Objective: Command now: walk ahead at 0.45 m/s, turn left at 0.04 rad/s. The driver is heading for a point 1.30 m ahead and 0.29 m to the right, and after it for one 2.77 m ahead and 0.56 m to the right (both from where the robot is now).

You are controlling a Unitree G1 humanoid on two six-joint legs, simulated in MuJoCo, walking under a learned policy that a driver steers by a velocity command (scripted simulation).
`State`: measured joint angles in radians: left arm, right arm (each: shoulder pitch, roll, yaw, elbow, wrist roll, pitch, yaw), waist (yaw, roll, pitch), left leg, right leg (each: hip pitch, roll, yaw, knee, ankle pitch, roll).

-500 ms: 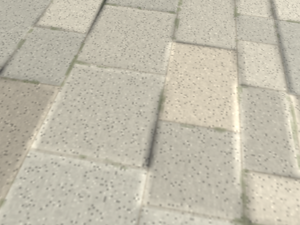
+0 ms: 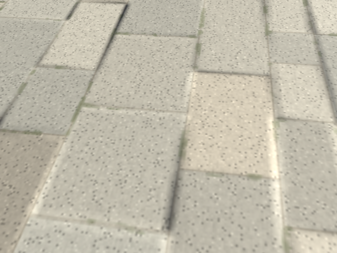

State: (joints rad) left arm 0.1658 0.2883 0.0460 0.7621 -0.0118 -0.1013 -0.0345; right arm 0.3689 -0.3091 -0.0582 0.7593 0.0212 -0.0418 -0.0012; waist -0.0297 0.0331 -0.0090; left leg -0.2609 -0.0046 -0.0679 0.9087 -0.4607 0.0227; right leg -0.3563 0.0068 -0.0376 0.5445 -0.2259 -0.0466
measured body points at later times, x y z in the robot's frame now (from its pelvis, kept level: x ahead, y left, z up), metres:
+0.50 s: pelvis +0.27 +0.03 -0.01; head +0.32 +0.03 +0.43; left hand +0.25 +0.31 -0.14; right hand +0.50 -0.21 -0.09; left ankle +0.38 +0.11 -0.73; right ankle +0.06 -0.10 -0.68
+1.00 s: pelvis +0.56 -0.02 -0.02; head +0.59 -0.03 +0.43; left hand +0.80 +0.19 -0.10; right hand +0.54 -0.31 -0.15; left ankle +0.39 +0.12 -0.73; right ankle +0.67 -0.13 -0.74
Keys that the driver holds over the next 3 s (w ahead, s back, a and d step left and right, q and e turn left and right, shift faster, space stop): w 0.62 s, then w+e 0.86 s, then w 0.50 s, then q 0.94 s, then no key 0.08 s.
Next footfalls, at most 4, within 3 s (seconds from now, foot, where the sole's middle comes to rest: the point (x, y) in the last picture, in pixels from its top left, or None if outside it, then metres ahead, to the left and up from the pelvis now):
0.44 left None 0.42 0.12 -0.77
1.00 right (210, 201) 0.71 -0.13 -0.77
1.48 left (180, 142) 1.04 -0.02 -0.77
1.96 right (250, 124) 1.13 -0.38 -0.77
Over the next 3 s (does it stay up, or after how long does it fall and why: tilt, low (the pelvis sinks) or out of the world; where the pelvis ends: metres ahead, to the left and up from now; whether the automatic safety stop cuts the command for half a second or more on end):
stays up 1.23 -0.34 0.01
